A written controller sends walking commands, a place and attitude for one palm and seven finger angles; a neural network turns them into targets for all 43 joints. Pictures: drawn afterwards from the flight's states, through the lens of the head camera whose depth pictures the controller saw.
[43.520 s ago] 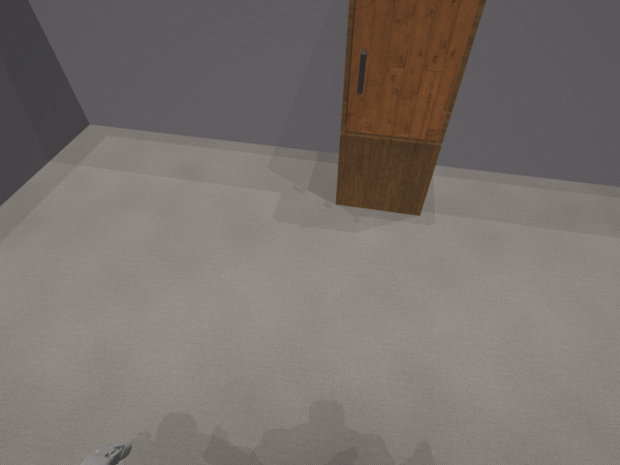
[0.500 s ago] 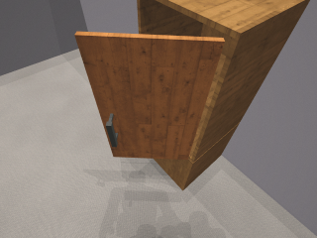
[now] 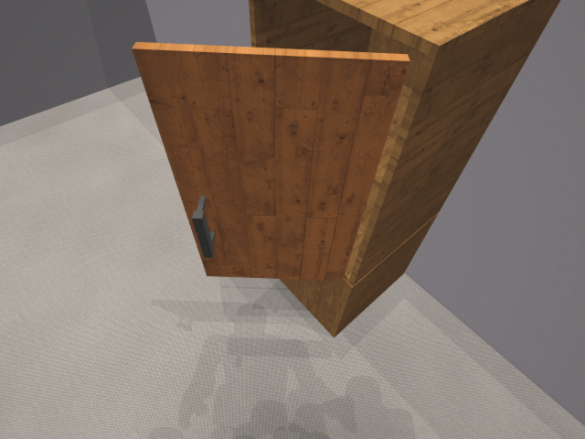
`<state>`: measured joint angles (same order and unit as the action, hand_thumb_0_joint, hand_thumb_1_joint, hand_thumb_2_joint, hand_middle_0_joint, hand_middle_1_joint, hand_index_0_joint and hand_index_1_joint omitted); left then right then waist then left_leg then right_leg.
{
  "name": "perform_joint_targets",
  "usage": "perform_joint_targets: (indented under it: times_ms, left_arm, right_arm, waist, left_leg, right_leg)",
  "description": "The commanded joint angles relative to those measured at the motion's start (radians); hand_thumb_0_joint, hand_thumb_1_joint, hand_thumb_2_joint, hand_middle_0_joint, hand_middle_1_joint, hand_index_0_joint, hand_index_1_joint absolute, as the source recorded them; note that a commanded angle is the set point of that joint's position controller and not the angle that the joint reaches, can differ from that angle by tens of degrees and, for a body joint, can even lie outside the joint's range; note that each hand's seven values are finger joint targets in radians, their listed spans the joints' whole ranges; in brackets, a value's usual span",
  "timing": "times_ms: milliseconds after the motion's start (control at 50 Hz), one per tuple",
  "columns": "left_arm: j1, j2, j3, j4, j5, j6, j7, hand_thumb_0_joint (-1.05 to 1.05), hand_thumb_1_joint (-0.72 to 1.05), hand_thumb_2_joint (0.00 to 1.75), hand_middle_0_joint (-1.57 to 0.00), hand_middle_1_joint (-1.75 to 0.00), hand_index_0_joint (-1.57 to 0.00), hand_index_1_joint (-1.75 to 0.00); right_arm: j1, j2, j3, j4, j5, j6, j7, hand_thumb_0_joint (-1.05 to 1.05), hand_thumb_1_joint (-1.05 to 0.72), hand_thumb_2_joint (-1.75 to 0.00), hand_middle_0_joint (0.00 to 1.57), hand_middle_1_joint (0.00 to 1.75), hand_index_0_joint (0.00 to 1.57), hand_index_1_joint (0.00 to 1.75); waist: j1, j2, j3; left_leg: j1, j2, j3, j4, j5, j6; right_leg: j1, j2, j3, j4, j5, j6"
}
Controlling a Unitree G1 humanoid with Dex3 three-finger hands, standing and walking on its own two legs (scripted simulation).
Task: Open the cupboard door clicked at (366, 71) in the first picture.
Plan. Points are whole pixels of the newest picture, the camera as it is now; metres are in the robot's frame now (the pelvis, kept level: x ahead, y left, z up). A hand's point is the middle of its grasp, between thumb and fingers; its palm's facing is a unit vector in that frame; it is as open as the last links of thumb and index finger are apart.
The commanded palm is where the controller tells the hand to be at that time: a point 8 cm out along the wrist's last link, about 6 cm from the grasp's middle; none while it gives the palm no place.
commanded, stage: come to a stop and stand still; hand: left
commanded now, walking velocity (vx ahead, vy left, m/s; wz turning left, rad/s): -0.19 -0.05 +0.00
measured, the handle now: (205, 227) +0.49 +0.20 -0.10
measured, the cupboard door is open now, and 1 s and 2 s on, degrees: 48 48 48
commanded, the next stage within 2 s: look again from close up in 1.40 s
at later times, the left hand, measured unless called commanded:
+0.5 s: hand out of the picture +0.00 +0.14 -0.18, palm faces +0.03 -0.99 -0.17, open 7.4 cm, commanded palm none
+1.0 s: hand out of the picture +0.01 +0.16 -0.17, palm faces +0.02 -0.97 -0.23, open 7.4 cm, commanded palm none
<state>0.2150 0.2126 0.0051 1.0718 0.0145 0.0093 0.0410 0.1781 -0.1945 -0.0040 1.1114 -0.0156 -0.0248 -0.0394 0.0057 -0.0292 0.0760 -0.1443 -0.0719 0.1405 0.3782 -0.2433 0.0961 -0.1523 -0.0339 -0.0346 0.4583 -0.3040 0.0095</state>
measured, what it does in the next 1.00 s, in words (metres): stands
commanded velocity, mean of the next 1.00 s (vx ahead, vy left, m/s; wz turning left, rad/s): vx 0.01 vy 0.03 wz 0.00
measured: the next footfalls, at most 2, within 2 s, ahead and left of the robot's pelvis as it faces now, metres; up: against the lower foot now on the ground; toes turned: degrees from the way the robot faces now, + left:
none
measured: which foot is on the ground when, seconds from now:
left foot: down 0.00-1.00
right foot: down 0.00-1.00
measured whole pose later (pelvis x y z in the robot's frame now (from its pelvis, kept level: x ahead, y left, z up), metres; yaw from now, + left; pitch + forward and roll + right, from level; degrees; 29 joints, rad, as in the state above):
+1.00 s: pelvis -0.03 -0.02 -0.01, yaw +1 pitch -2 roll +0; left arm 0.26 0.17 -0.02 1.03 0.01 -0.01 0.05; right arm 0.22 -0.18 -0.01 1.02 -0.02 0.00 -0.02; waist -0.01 0.02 0.02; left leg -0.21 -0.03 0.12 0.52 -0.28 0.07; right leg -0.18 -0.02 -0.05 0.53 -0.32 0.00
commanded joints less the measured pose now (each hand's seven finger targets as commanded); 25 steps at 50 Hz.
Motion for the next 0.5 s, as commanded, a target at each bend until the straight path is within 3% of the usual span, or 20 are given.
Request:
perform_joint_targets:
  times_ms: [0, 40, 60, 80, 120, 140, 160, 180, 220, 280, 340, 360, 400, 440, 480]
  left_arm:
    - [0.075, 0.082, 0.027, -0.053, 0.003, 0.010, 0.009, 0.00, 0.90, 0.90, -0.20, -0.30, -0.20, -0.30]
    - [0.077, 0.073, 0.031, -0.065, 0.006, 0.025, 0.008, 0.00, 0.90, 0.90, -0.20, -0.30, -0.20, -0.30]
    - [0.086, 0.056, 0.028, -0.062, 0.007, 0.025, 0.010, 0.00, 0.90, 0.90, -0.20, -0.30, -0.20, -0.30]
    - [0.100, 0.048, 0.026, -0.059, 0.007, 0.025, 0.009, 0.00, 0.90, 0.90, -0.20, -0.30, -0.20, -0.30]
    - [0.133, 0.071, 0.026, -0.046, 0.014, 0.007, 0.003, 0.00, 0.90, 0.90, -0.20, -0.30, -0.20, -0.30]
    - [0.095, 0.124, 0.031, -0.057, 0.020, -0.012, -0.002, 0.00, 0.90, 0.90, -0.20, -0.30, -0.20, -0.30]
    - [0.049, 0.156, 0.029, -0.068, 0.018, -0.025, -0.006, 0.00, 0.90, 0.90, -0.20, -0.30, -0.20, -0.30]
    - [0.020, 0.173, 0.028, -0.074, 0.012, -0.029, -0.009, 0.00, 0.90, 0.90, -0.20, -0.30, -0.20, -0.30]
    - [0.012, 0.138, 0.022, -0.068, 0.005, -0.028, -0.009, 0.00, 0.90, 0.90, -0.20, -0.30, -0.20, -0.30]
    - [0.051, 0.101, 0.017, -0.055, 0.004, -0.024, -0.009, 0.00, 0.90, 0.90, -0.20, -0.30, -0.20, -0.30]
    - [0.071, 0.099, 0.019, -0.046, 0.000, -0.031, -0.012, 0.00, 0.90, 0.90, -0.20, -0.30, -0.20, -0.30]
    - [0.075, 0.103, 0.021, -0.048, 0.001, -0.034, -0.010, 0.00, 0.90, 0.90, -0.20, -0.30, -0.20, -0.30]
    - [0.090, 0.103, 0.023, -0.034, -0.001, -0.039, -0.007, 0.00, 0.90, 0.90, -0.20, -0.30, -0.20, -0.30]
    - [0.105, 0.095, 0.021, -0.025, -0.005, -0.038, -0.001, 0.00, 0.90, 0.90, -0.20, -0.30, -0.20, -0.30]
    - [0.116, 0.076, 0.018, -0.023, -0.004, -0.032, 0.006, 0.00, 0.90, 0.90, -0.20, -0.30, -0.20, -0.30]
  right_arm:
    - [0.074, -0.123, -0.035, -0.046, 0.001, 0.005, -0.012, 0.00, -0.90, -0.90, 0.20, 0.30, 0.20, 0.30]
    - [0.061, -0.132, -0.043, -0.058, -0.003, 0.010, -0.012, 0.00, -0.90, -0.90, 0.20, 0.30, 0.20, 0.30]
    - [0.048, -0.117, -0.039, -0.063, -0.005, 0.009, -0.010, 0.00, -0.90, -0.90, 0.20, 0.30, 0.20, 0.30]
    - [0.030, -0.112, -0.038, -0.072, -0.006, 0.009, -0.005, 0.00, -0.90, -0.90, 0.20, 0.30, 0.20, 0.30]
    - [-0.028, -0.138, -0.041, -0.085, 0.000, 0.009, 0.009, 0.00, -0.90, -0.90, 0.20, 0.30, 0.20, 0.30]
    - [-0.032, -0.155, -0.048, -0.092, 0.005, 0.010, 0.015, 0.00, -0.90, -0.90, 0.20, 0.30, 0.20, 0.30]
    - [-0.016, -0.143, -0.045, -0.089, 0.008, 0.013, 0.019, 0.00, -0.90, -0.90, 0.20, 0.30, 0.20, 0.30]
    - [0.010, -0.134, -0.041, -0.077, 0.003, 0.013, 0.025, 0.00, -0.90, -0.90, 0.20, 0.30, 0.20, 0.30]
    - [0.051, -0.088, -0.027, -0.042, -0.005, 0.022, 0.030, 0.00, -0.90, -0.90, 0.20, 0.30, 0.20, 0.30]
    - [0.099, -0.040, -0.012, -0.017, -0.007, 0.021, 0.033, 0.00, -0.90, -0.90, 0.20, 0.30, 0.20, 0.30]
    - [0.105, -0.051, -0.007, -0.012, -0.006, 0.007, 0.030, 0.00, -0.90, -0.90, 0.20, 0.30, 0.20, 0.30]
    - [0.102, -0.058, -0.008, -0.010, -0.003, 0.002, 0.027, 0.00, -0.90, -0.90, 0.20, 0.30, 0.20, 0.30]
    - [0.098, -0.075, -0.008, -0.012, 0.000, -0.009, 0.020, 0.00, -0.90, -0.90, 0.20, 0.30, 0.20, 0.30]
    - [0.107, -0.071, -0.007, -0.011, 0.005, -0.011, 0.012, 0.00, -0.90, -0.90, 0.20, 0.30, 0.20, 0.30]
    - [0.117, -0.059, -0.008, -0.011, 0.006, -0.006, 0.007, 0.00, -0.90, -0.90, 0.20, 0.30, 0.20, 0.30]
  waist:
    - [-0.008, 0.082, -0.096]
    - [-0.002, 0.112, -0.082]
    - [0.010, 0.101, -0.083]
    - [0.020, 0.104, -0.084]
    - [0.048, 0.043, -0.081]
    - [0.028, -0.040, -0.063]
    - [0.001, -0.107, -0.042]
    - [-0.018, -0.112, -0.021]
    - [-0.023, -0.153, 0.002]
    - [-0.021, -0.086, 0.023]
    - [-0.010, -0.009, 0.006]
    - [-0.003, 0.031, 0.016]
    - [0.007, 0.070, -0.027]
    - [0.012, 0.074, -0.069]
    - [0.011, 0.050, -0.068]
  left_leg:
    - [0.127, 0.297, -0.230, -0.010, 0.694, 0.007]
    - [0.070, 0.368, -0.271, -0.038, 0.660, 0.075]
    - [0.031, 0.366, -0.264, -0.042, 0.601, 0.093]
    - [-0.023, 0.353, -0.248, -0.052, 0.479, 0.086]
    - [-0.126, 0.272, -0.205, -0.032, 0.119, 0.025]
    - [-0.123, 0.198, -0.177, -0.009, -0.050, -0.020]
    - [-0.087, 0.150, -0.152, 0.013, -0.112, -0.049]
    - [-0.043, 0.122, -0.134, 0.031, -0.114, -0.061]
    - [-0.006, 0.114, -0.112, 0.077, -0.075, -0.070]
    - [-0.029, 0.113, -0.098, 0.075, -0.063, -0.074]
    - [-0.034, 0.133, -0.121, 0.030, 0.008, -0.073]
    - [-0.045, 0.145, -0.133, 0.015, 0.054, -0.069]
    - [-0.026, 0.171, -0.151, 0.008, 0.187, -0.061]
    - [-0.007, 0.186, -0.153, 0.018, 0.295, -0.059]
    - [0.007, 0.193, -0.153, 0.024, 0.357, -0.060]
  right_leg:
    - [-0.111, -0.051, 0.045, 0.100, 0.136, -0.018]
    - [-0.147, -0.034, 0.045, 0.231, -0.098, -0.015]
    - [-0.123, -0.039, 0.057, 0.237, -0.138, -0.018]
    - [-0.087, -0.046, 0.057, 0.208, -0.133, -0.019]
    - [0.010, -0.058, 0.072, 0.032, 0.049, -0.025]
    - [-0.022, -0.089, 0.146, -0.078, 0.041, -0.044]
    - [-0.086, -0.145, 0.213, -0.155, -0.038, -0.073]
    - [-0.158, -0.175, 0.247, -0.198, -0.151, -0.097]
    - [-0.225, -0.163, 0.249, -0.249, -0.278, -0.098]
    - [-0.202, -0.150, 0.227, -0.236, -0.259, -0.099]
    - [-0.147, -0.132, 0.182, -0.168, -0.084, -0.094]
    - [-0.123, -0.120, 0.162, -0.141, 0.010, -0.088]
    - [-0.068, -0.111, 0.129, -0.080, 0.211, -0.074]
    - [-0.026, -0.116, 0.116, -0.045, 0.331, -0.066]
    - [-0.029, -0.119, 0.109, -0.026, 0.381, -0.060]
